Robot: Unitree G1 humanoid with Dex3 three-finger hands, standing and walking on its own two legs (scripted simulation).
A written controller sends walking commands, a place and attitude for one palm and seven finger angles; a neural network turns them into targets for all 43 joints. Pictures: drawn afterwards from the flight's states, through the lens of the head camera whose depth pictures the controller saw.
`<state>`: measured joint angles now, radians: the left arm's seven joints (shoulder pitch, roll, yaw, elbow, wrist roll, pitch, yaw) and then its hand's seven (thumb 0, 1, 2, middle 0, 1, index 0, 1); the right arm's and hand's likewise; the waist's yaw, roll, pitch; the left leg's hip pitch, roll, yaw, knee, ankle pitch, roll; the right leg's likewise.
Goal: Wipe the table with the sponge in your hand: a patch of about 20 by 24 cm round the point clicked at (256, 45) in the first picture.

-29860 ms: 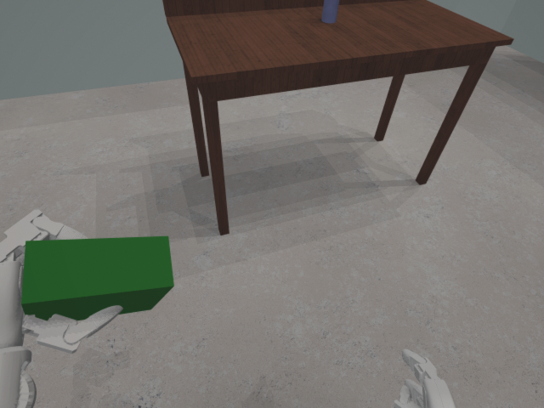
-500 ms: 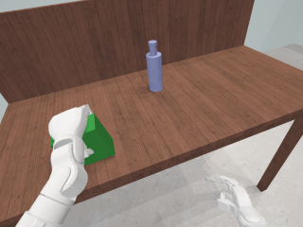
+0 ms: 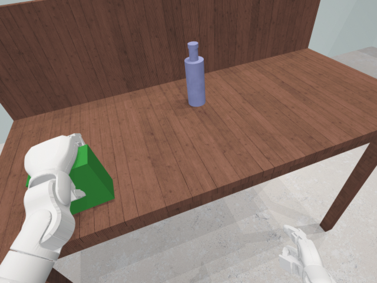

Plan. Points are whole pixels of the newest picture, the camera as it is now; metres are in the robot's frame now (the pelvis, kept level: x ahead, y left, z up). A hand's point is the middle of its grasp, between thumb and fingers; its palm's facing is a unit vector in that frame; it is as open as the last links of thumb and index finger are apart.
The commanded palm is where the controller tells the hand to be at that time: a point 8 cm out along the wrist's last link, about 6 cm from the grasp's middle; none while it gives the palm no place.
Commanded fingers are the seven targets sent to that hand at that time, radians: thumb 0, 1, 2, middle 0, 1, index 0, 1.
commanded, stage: wipe forward along the middle lane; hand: left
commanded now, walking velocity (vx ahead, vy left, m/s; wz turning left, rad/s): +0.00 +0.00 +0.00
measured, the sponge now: (80, 188) +0.27 +0.29 +0.08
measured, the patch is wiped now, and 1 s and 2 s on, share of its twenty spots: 1.00 1.00 1.00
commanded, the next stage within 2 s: slide back across to the first lane in 1.64 s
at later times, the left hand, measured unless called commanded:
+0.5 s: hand (68, 159) +0.31 +0.32 +0.13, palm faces +0.00 -0.03 -1.00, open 10.0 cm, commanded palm +0.29 +0.31 +0.17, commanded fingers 0.00 0.10 1.30 -1.20 -1.60 -1.20 -1.60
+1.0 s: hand (70, 146) +0.35 +0.34 +0.13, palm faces -0.07 +0.00 -1.00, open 10.0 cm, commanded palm +0.34 +0.34 +0.16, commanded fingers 0.00 0.10 1.30 -1.20 -1.60 -1.20 -1.60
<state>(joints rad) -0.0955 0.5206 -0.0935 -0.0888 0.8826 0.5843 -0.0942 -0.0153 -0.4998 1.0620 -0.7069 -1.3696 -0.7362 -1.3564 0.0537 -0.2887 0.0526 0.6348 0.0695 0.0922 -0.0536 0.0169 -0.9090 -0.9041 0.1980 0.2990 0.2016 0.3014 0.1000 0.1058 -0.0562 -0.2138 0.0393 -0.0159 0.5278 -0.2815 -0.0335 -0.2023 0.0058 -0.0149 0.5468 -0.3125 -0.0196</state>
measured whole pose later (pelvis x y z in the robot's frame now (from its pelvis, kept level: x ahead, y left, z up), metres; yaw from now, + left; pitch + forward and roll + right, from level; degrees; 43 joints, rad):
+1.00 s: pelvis -0.01 +0.01 +0.00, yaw +1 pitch +3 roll -1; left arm -0.56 0.57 -0.05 0.65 0.97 0.25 -0.07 0.01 -0.55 1.09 -0.76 -1.32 -0.79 -1.31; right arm 0.18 -0.30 0.02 0.72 0.08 0.08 -0.08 0.01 -0.91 -0.90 0.20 0.30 0.20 0.30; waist 0.04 0.09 -0.06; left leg -0.31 0.03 -0.04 0.50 -0.23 -0.02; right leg -0.28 0.00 -0.04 0.48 -0.25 -0.01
